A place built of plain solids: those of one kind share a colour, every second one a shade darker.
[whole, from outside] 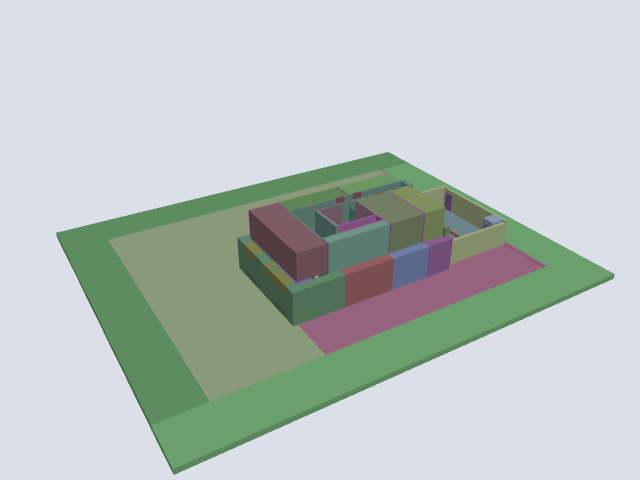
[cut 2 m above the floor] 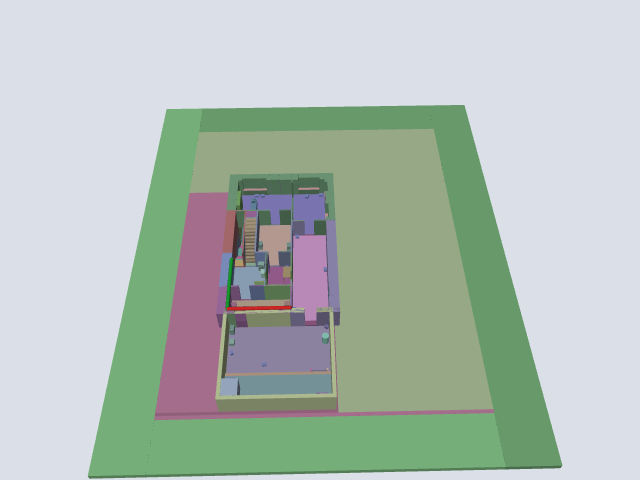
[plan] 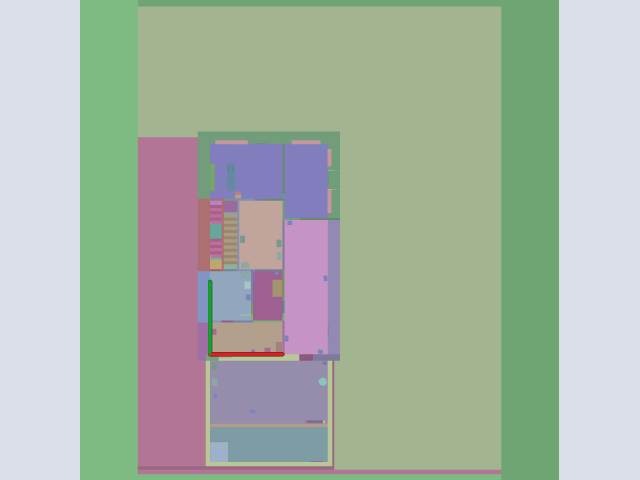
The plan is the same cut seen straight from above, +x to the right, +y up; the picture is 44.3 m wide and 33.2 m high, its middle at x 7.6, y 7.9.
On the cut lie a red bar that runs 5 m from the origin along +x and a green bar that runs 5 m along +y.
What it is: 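A small shop in a terrace of about 1900; a sales room behind a shop front, a store passage, a back shop and a yard; stock rooms over it and a cellar under it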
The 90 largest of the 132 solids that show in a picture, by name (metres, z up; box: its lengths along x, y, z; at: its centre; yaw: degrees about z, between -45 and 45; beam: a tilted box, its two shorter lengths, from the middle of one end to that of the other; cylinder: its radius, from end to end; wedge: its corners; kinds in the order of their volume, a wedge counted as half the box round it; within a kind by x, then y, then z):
{
 "ground_garden_1": {"box": [4.0, 40.35, 0.5], "at": [-7.0, 7.88, -0.27]},
 "ground_garden_2": {"box": [25.14, 4.0, 0.5], "at": [7.57, -10.3, -0.27]},
 "ground_garden_3": {"box": [25.14, 4.0, 0.5], "at": [7.57, 26.05, -0.27]},
 "ground_garden_4": {"box": [4.0, 40.35, 0.5], "at": [22.14, 7.88, -0.27]},
 "floor_yard_1": {"box": [8.14, 7.0, 3.29], "at": [4.07, -3.95, -1.66]},
 "ground_street_1": {"box": [25.14, 9.05, 0.3], "at": [7.57, 19.52, -0.17]},
 "ground_street_2": {"box": [11.55, 23.0, 0.3], "at": [14.37, 3.5, -0.17]},
 "floor_terrace_1": {"box": [8.14, 2.41, 3.68], "at": [4.07, -6.25, -1.47]},
 "wall_fill_east_1": {"box": [1.84, 5.71, 2.8], "at": [7.22, 2.85, 4.5]},
 "wall_fill_east_2": {"box": [1.84, 5.85, 2.8], "at": [7.22, 8.77, 4.5]},
 "wall_yard_1": {"box": [0.3, 7.75, 5.3], "at": [-0.15, -3.88, -0.26]},
 "wall_yard_2": {"box": [4.67, 0.45, 6.89], "at": [3.83, -0.23, 0.54]},
 "wall_yard_3": {"box": [8.74, 0.3, 5.49], "at": [4.07, -7.6, -0.16]},
 "wall_yard_4": {"box": [1.33, 0.45, 6.89], "at": [7.78, -0.23, 0.54]},
 "wall_yard_5": {"box": [0.3, 7.75, 5.63], "at": [8.29, -3.88, -0.09]},
 "wall_fill_front_1": {"box": [8.14, 2.71, 2.6], "at": [4.07, 13.19, 4.6]},
 "ground_side_1": {"box": [4.15, 15.45, 0.5], "at": [-2.92, 7.28, -0.27]},
 "ground_side_2": {"box": [4.7, 7.3, 0.5], "at": [-2.65, -4.1, -0.27]},
 "ground_side_3": {"box": [13.59, 0.25, 0.5], "at": [1.79, -7.88, -0.27]},
 "ground_side_4": {"box": [25.14, 0.3, 0.5], "at": [7.57, -8.15, -0.27]},
 "wall_sales_1": {"box": [0.85, 4.79, 3.35], "at": [-0.42, 13.01, 1.42]},
 "wall_sales_2": {"box": [1.2, 0.85, 3.35], "at": [-0.25, 14.97, 1.42]},
 "wall_sales_3": {"box": [3.94, 0.14, 3.35], "at": [1.12, 10.68, 1.42]},
 "wall_sales_4": {"box": [2.25, 0.85, 0.87], "at": [1.48, 14.97, 0.18]},
 "wall_sales_5": {"box": [2.25, 0.6, 1.75], "at": [1.48, 15.1, 1.49]},
 "wall_sales_6": {"box": [0.3, 0.85, 3.35], "at": [2.75, 14.97, 1.42]},
 "wall_sales_7": {"box": [1.0, 0.81, 2.15], "at": [3.4, 15.0, 1.07]},
 "wall_sales_8": {"box": [1.24, 0.85, 3.35], "at": [4.52, 14.97, 1.42]},
 "wall_sales_9": {"box": [0.14, 1.82, 3.35], "at": [5.07, 10.19, 1.42]},
 "wall_sales_10": {"box": [0.64, 0.85, 3.35], "at": [5.32, 14.97, 1.42]},
 "wall_sales_11": {"box": [2.0, 0.85, 0.87], "at": [6.64, 14.97, 0.18]},
 "wall_sales_12": {"box": [2.0, 0.6, 1.75], "at": [6.64, 15.1, 1.49]},
 "wall_sales_13": {"box": [1.93, 0.14, 3.35], "at": [8.03, 9.35, 1.42]},
 "wall_sales_14": {"box": [1.35, 0.85, 3.35], "at": [8.31, 14.97, 1.42]},
 "wall_sales_15": {"box": [0.85, 0.49, 3.35], "at": [8.56, 9.53, 1.42]},
 "wall_sales_16": {"box": [0.85, 0.3, 3.35], "at": [8.56, 11.55, 1.42]},
 "wall_sales_17": {"box": [0.85, 0.3, 3.35], "at": [8.56, 12.85, 1.42]},
 "wall_sales_18": {"box": [0.85, 1.2, 3.35], "at": [8.56, 14.8, 1.42]},
 "wall_sales_19": {"box": [0.81, 1.0, 2.15], "at": [8.59, 12.2, 1.07]},
 "wall_sales_20": {"box": [0.6, 1.63, 1.75], "at": [8.69, 10.59, 1.49]},
 "wall_sales_21": {"box": [0.6, 1.2, 1.75], "at": [8.69, 13.6, 1.49]},
 "wall_fill_rear_1": {"box": [5.0, 3.4, 2.8], "at": [2.5, 4.04, 4.5]},
 "wall_lobby_1": {"box": [0.14, 3.29, 3.35], "at": [5.07, 1.2, 1.42]},
 "wall_lobby_2": {"box": [0.14, 5.73, 3.35], "at": [5.07, 6.55, 1.42]},
 "wall_lobby_3": {"box": [1.17, 0.45, 3.35], "at": [5.58, -0.23, 1.42]},
 "wall_lobby_4": {"box": [1.88, 0.45, 3.35], "at": [8.05, -0.23, 1.42]},
 "wall_lobby_5": {"box": [0.85, 1.58, 3.35], "at": [8.56, 0.34, 1.42]},
 "wall_lobby_6": {"box": [0.85, 7.35, 3.35], "at": [8.56, 5.75, 1.42]},
 "wall_lobby_7": {"box": [0.81, 0.95, 2.1], "at": [8.59, 1.6, 1.05]},
 "wall_fill_kitchen_1": {"box": [5.0, 2.2, 2.8], "at": [2.5, 1.1, 4.5]},
 "wall_stairC_1": {"box": [0.85, 5.01, 3.35], "at": [-0.42, 8.24, 1.42]},
 "wall_stairC_2": {"box": [1.8, 0.14, 3.35], "at": [0.05, 10.68, 1.42]},
 "wall_stairC_3": {"box": [0.14, 5.01, 3.35], "at": [0.88, 8.24, 1.42]},
 "wall_fill_press_1": {"box": [0.81, 5.82, 2.8], "at": [0.41, 8.79, 4.5]},
 "wall_backshop_1": {"box": [0.85, 3.68, 3.35], "at": [-0.42, 4.04, 1.42]},
 "wall_backshop_2": {"box": [0.14, 2.29, 3.35], "at": [2.9, 4.74, 1.42]},
 "wall_scullery_1": {"box": [0.85, 2.79, 3.35], "at": [-0.42, 0.94, 1.42]},
 "wall_scullery_2": {"box": [1.45, 0.45, 3.35], "at": [-0.12, -0.23, 1.42]},
 "wall_scullery_3": {"box": [0.14, 2.79, 3.35], "at": [5.07, 0.94, 1.42]},
 "wall_shaftC_1": {"box": [0.85, 3.77, 2.91], "at": [-0.42, 8.43, -1.45]},
 "floor_sales_1": {"box": [5.0, 3.8, 0.25], "at": [2.5, 12.65, -0.13]},
 "floor_sales_2": {"box": [3.0, 5.13, 0.25], "at": [6.64, 11.98, -0.13]},
 "floor_coping_1": {"box": [8.14, 0.24, 3.68], "at": [4.07, -4.92, -1.47]},
 "floor_lobby_1": {"box": [3.0, 9.28, 0.25], "at": [6.64, 4.64, -0.13]},
 "wall_corr_1": {"box": [0.14, 2.69, 2.8], "at": [5.07, 5.04, 4.5]},
 "wall_corr_2": {"box": [1.3, 0.45, 2.8], "at": [5.65, -0.23, 4.5]},
 "wall_corr_3": {"box": [0.14, 4.91, 2.8], "at": [6.23, 2.0, 4.5]},
 "wall_corr_4": {"box": [0.14, 2.73, 2.8], "at": [6.23, 8.46, 4.5]},
 "wall_fill_1": {"box": [0.93, 0.78, 3.35], "at": [1.42, 10.22, 1.42]},
 "wall_fill_2": {"box": [5.0, 0.14, 2.8], "at": [2.5, 2.27, 4.5]},
 "wall_outhouse_1": {"box": [1.24, 1.37, 2.3], "at": [0.62, -6.76, 1.47]},
 "floor_store_1": {"box": [2.98, 4.73, 0.25], "at": [3.51, 8.24, -0.13]},
 "wall_mid_1": {"box": [3.26, 0.14, 2.8], "at": [3.51, 5.81, 4.5]},
 "wall_mid_2": {"box": [3.26, 0.14, 2.8], "at": [3.51, 9.62, 4.5]},
 "wall_mid_3": {"box": [0.14, 2.46, 2.8], "at": [5.07, 8.46, 4.5]},
 "wall_office_1": {"box": [0.14, 2.29, 3.35], "at": [2.9, 4.74, 1.42]},
 "wall_office_2": {"box": [2.31, 0.14, 3.35], "at": [3.98, 2.27, 1.42]},
 "wall_office_3": {"box": [0.14, 2.19, 3.35], "at": [5.07, 4.79, 1.42]},
 "wall_boxU_1": {"box": [0.14, 3.95, 2.8], "at": [0.88, 7.71, 4.5]},
 "wall_boxU_2": {"box": [0.14, 3.95, 2.8], "at": [1.95, 7.71, 4.5]},
 "wall_yard_n0a_1": {"box": [0.9, 0.45, 6.89], "at": [0.15, -0.23, 0.54]},
 "floor_scullery_1": {"box": [5.0, 2.2, 0.25], "at": [2.5, 1.1, -0.13]},
 "wall_head_sales_1": {"box": [2.25, 0.85, 0.73], "at": [1.48, 14.97, 2.73]},
 "wall_head_sales_2": {"box": [2.0, 0.85, 0.73], "at": [6.64, 14.97, 2.73]},
 "floor_backshop_1": {"box": [2.83, 3.4, 0.25], "at": [1.42, 4.04, -0.13]},
 "wall_store_1": {"box": [0.14, 5.01, 3.35], "at": [1.95, 8.24, 1.42]},
 "floor_office_1": {"box": [2.03, 3.4, 0.25], "at": [3.98, 4.04, -0.13]},
 "floor_midC_1": {"box": [0.81, 1.04, 1.93], "at": [0.41, 8.5, -2.34]},
 "wall_landing_1": {"box": [3.26, 0.14, 2.8], "at": [3.51, 9.76, 4.5]},
 "shelving_back_1": {"box": [0.32, 1.9, 2.1], "at": [0.16, 12.25, 1.05]}
}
